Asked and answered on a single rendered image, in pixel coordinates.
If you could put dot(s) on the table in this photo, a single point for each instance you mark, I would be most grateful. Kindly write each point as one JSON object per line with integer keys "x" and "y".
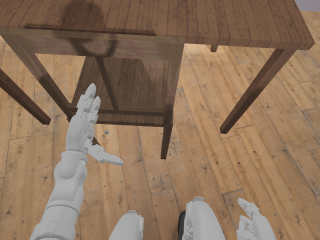
{"x": 274, "y": 24}

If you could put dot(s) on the robot right thigh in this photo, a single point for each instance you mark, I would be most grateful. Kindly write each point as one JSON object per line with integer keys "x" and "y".
{"x": 203, "y": 221}

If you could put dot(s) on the left robot hand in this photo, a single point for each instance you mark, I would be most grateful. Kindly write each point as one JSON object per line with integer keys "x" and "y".
{"x": 81, "y": 127}

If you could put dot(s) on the robot left thigh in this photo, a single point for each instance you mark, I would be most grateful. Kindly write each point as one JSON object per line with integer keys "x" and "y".
{"x": 129, "y": 227}

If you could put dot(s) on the chair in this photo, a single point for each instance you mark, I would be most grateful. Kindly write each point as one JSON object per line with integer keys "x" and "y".
{"x": 136, "y": 76}

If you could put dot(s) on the robot left forearm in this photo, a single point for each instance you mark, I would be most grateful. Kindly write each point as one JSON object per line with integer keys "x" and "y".
{"x": 63, "y": 207}

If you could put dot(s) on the robot thigh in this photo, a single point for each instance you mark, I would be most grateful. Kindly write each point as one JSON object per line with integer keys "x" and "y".
{"x": 203, "y": 221}
{"x": 129, "y": 227}

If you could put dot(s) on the right robot hand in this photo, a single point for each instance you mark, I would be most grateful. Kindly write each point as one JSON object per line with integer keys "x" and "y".
{"x": 257, "y": 229}

